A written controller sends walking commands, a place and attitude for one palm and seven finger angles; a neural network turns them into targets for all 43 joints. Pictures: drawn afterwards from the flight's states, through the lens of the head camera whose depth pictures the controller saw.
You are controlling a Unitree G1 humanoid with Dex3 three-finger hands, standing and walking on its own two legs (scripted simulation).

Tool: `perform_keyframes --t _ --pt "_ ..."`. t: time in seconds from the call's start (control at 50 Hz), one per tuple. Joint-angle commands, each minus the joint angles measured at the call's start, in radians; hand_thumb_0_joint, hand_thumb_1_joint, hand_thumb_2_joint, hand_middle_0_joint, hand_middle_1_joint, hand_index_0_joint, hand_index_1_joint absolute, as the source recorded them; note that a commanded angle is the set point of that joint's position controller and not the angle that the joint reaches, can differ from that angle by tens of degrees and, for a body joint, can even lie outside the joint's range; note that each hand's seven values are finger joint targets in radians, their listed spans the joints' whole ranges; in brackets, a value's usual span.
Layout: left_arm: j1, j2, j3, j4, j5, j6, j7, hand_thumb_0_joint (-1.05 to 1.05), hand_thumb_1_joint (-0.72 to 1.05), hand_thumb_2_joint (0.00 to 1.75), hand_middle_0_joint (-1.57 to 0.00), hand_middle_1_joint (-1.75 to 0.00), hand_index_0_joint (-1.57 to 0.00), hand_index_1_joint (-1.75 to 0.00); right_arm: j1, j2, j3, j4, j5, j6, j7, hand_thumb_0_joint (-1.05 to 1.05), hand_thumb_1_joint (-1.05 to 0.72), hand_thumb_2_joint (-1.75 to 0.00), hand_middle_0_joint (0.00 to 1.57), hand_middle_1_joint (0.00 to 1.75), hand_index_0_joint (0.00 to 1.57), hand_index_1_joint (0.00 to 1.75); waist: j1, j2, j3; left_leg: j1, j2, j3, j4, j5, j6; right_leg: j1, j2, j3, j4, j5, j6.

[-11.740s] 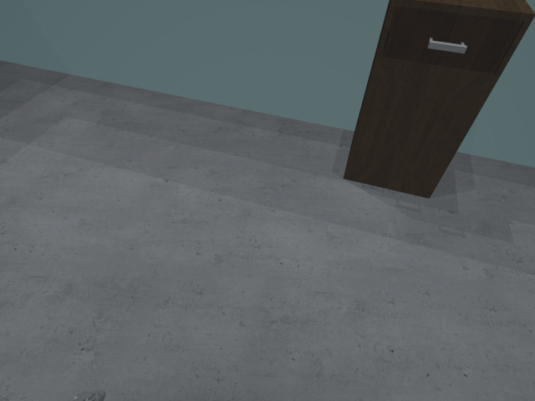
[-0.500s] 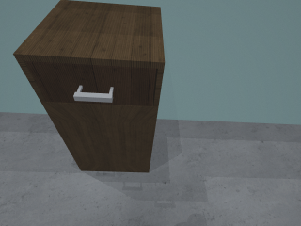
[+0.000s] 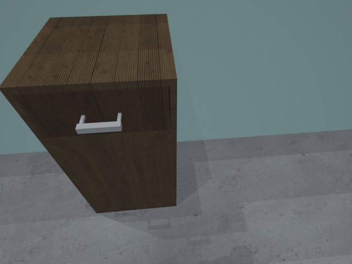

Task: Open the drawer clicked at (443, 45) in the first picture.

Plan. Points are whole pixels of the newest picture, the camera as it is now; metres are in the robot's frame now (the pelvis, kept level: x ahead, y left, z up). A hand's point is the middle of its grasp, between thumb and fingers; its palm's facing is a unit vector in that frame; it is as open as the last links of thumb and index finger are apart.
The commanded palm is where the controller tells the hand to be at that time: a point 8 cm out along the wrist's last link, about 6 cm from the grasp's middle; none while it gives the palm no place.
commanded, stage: come to a stop and stand still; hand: left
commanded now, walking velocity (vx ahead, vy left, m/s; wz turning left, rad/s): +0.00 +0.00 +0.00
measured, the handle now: (100, 122) +0.49 +0.24 +0.01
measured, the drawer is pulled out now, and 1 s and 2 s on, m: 0.00 0.00 0.00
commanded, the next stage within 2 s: look again from close up in 1.16 s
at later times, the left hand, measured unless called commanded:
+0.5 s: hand out of the picture +0.01 +0.11 -0.17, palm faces +0.03 -0.99 -0.16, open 7.4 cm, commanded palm none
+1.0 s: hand out of the picture +0.04 +0.09 -0.17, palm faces +0.07 -0.98 -0.21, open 7.4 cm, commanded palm none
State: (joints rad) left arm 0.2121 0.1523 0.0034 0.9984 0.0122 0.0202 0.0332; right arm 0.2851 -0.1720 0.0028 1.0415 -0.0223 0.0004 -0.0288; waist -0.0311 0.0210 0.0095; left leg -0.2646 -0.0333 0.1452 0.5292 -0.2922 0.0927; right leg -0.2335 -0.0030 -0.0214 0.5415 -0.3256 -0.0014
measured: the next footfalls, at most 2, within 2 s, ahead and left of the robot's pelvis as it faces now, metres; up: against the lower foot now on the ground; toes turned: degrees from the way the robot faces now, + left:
none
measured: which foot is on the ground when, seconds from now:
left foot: down 0.00-1.00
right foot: down 0.00-1.00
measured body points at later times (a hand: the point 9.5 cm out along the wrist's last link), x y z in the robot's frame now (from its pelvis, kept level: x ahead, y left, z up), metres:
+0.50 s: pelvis +0.04 -0.04 +0.01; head +0.06 -0.04 +0.46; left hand +0.01 +0.16 -0.15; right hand +0.03 -0.25 -0.16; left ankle +0.00 +0.06 -0.73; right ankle -0.03 -0.12 -0.73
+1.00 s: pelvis +0.06 -0.08 +0.00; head +0.07 -0.09 +0.45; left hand +0.04 +0.14 -0.15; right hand +0.06 -0.29 -0.16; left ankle +0.00 +0.06 -0.73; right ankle -0.03 -0.12 -0.73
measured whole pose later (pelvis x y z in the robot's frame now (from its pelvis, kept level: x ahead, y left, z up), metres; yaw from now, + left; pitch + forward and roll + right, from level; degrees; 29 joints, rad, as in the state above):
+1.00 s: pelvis +0.06 -0.08 +0.00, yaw +1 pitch +1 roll +1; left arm 0.32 0.13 -0.01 1.12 0.00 -0.02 0.05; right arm 0.28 -0.14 0.02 1.14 -0.01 -0.01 -0.05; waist 0.00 -0.01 0.00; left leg -0.13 0.03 0.09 0.44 -0.32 -0.03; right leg -0.07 0.08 -0.06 0.41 -0.36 -0.10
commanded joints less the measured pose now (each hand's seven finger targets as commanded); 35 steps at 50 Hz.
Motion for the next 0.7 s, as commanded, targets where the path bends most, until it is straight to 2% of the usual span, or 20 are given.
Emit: perform_keyframes --t 0.0,0.04,0.12,0.22,0.26,0.42,0.46,0.56,0.66,0.68 --pt "0.077 0.092 0.008 -0.015 0.002 -0.021 0.003 0.00 0.90 0.90 -0.20 -0.30 -0.20 -0.30 0.049 -0.088 -0.010 -0.012 0.001 -0.028 -0.004 0.00 -0.90 -0.90 0.20 0.30 0.20 0.30 0.025 -0.009 0.037 0.005 0.165 -0.226 -0.204 0.038 -0.017 0.000 -0.069 0.080 -0.102 0.093 -0.051" --pt "0.087 0.089 0.003 0.000 0.002 -0.023 0.003 0.00 0.90 0.90 -0.20 -0.30 -0.20 -0.30 0.055 -0.080 -0.006 0.005 0.003 -0.029 -0.003 0.00 -0.90 -0.90 0.20 0.30 0.20 0.30 0.028 0.010 0.048 0.010 0.167 -0.227 -0.222 0.036 -0.016 0.011 -0.069 0.072 -0.115 0.099 -0.049" --pt "0.108 0.087 -0.002 0.029 0.000 -0.035 0.004 0.00 0.90 0.90 -0.20 -0.30 -0.20 -0.30 0.070 -0.072 -0.001 0.032 0.006 -0.033 -0.004 0.00 -0.90 -0.90 0.20 0.30 0.20 0.30 0.031 -0.030 0.028 0.055 0.151 -0.188 -0.190 0.122 -0.025 0.029 -0.088 0.089 -0.136 0.162 -0.051" --pt "0.130 0.081 -0.009 0.062 -0.002 -0.042 0.007 0.00 0.90 0.90 -0.20 -0.30 -0.20 -0.30 0.081 -0.064 0.005 0.065 0.010 -0.033 -0.006 0.00 -0.90 -0.90 0.20 0.30 0.20 0.30 0.025 -0.037 0.017 0.109 0.149 -0.166 -0.172 0.206 -0.032 0.035 -0.095 0.095 -0.147 0.237 -0.052" --pt "0.138 0.077 -0.012 0.073 -0.002 -0.044 0.008 0.00 0.90 0.90 -0.20 -0.30 -0.20 -0.30 0.080 -0.059 0.007 0.075 0.011 -0.031 -0.006 0.00 -0.90 -0.90 0.20 0.30 0.20 0.30 0.025 -0.033 0.034 0.106 0.148 -0.161 -0.173 0.213 -0.035 0.032 -0.096 0.098 -0.151 0.251 -0.051" --pt "0.185 0.065 -0.015 0.106 -0.002 -0.052 0.013 0.00 0.90 0.90 -0.20 -0.30 -0.20 -0.30 0.070 -0.052 0.009 0.091 0.013 -0.033 -0.013 0.00 -0.90 -0.90 0.20 0.30 0.20 0.30 0.027 -0.040 0.014 0.149 0.147 -0.148 -0.146 0.279 -0.040 0.057 -0.106 0.101 -0.157 0.370 -0.052" --pt "0.189 0.058 -0.014 0.108 -0.001 -0.051 0.015 0.00 0.90 0.90 -0.20 -0.30 -0.20 -0.30 0.072 -0.045 0.008 0.094 0.013 -0.030 -0.015 0.00 -0.90 -0.90 0.20 0.30 0.20 0.30 0.023 -0.033 0.035 0.147 0.148 -0.145 -0.144 0.289 -0.044 0.049 -0.102 0.099 -0.157 0.386 -0.051" --pt "0.199 0.055 -0.012 0.115 -0.001 -0.052 0.018 0.00 0.90 0.90 -0.20 -0.30 -0.20 -0.30 0.070 -0.045 0.010 0.096 0.012 -0.030 -0.019 0.00 -0.90 -0.90 0.20 0.30 0.20 0.30 0.027 -0.027 0.028 0.160 0.150 -0.142 -0.132 0.341 -0.046 0.069 -0.103 0.096 -0.154 0.442 -0.051" --pt "0.206 0.058 -0.007 0.117 -0.001 -0.052 0.020 0.00 0.90 0.90 -0.20 -0.30 -0.20 -0.30 0.066 -0.045 0.011 0.094 0.012 -0.027 -0.022 0.00 -0.90 -0.90 0.20 0.30 0.20 0.30 0.030 -0.041 0.036 0.147 0.146 -0.133 -0.124 0.336 -0.053 0.092 -0.108 0.097 -0.152 0.520 -0.046" --pt "0.213 0.059 -0.007 0.118 -0.002 -0.051 0.020 0.00 0.90 0.90 -0.20 -0.30 -0.20 -0.30 0.063 -0.046 0.011 0.092 0.012 -0.027 -0.023 0.00 -0.90 -0.90 0.20 0.30 0.20 0.30 0.034 -0.027 0.025 0.155 0.147 -0.127 -0.121 0.336 -0.054 0.098 -0.113 0.097 -0.155 0.532 -0.043"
